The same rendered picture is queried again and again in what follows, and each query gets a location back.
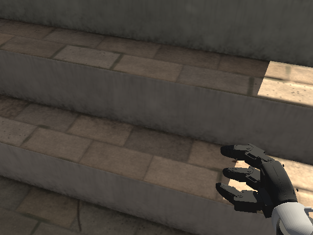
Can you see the right robot forearm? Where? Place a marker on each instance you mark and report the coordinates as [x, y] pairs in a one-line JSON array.
[[291, 219]]

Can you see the right robot hand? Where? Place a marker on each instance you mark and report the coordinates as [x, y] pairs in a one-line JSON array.
[[272, 182]]

